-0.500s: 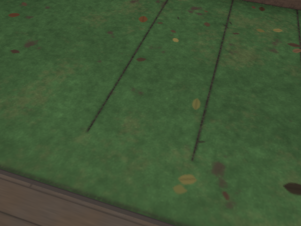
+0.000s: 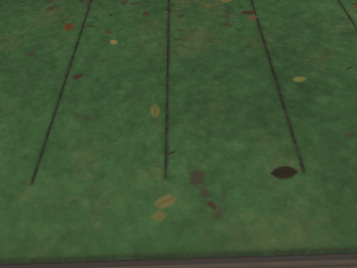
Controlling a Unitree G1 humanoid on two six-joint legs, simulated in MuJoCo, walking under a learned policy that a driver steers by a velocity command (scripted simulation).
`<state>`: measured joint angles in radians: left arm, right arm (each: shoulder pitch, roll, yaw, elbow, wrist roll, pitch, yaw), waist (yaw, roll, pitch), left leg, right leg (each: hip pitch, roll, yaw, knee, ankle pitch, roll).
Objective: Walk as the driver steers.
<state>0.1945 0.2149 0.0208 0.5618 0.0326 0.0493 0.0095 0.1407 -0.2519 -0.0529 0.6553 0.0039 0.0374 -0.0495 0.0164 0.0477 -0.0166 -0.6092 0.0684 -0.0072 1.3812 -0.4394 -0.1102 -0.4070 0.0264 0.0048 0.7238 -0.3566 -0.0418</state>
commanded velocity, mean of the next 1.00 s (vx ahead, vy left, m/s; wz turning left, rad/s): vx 0.00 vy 0.00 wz -0.28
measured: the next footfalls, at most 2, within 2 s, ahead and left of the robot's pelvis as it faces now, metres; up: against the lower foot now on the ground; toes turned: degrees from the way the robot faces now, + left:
left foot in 0.38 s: +0.05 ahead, +0.12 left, +0.00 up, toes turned -12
right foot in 0.72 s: +0.03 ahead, -0.10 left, +0.00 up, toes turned -13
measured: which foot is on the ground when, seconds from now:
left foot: up 0.00-0.36, down 0.38-1.00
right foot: down 0.00-0.38, up 0.40-0.70, down 0.72-1.00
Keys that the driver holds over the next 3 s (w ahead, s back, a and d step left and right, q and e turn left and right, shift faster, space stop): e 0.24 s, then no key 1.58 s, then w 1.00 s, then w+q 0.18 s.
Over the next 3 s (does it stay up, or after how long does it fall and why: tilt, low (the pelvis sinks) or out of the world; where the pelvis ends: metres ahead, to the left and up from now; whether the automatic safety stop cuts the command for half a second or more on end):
stays up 0.45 -0.24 0.18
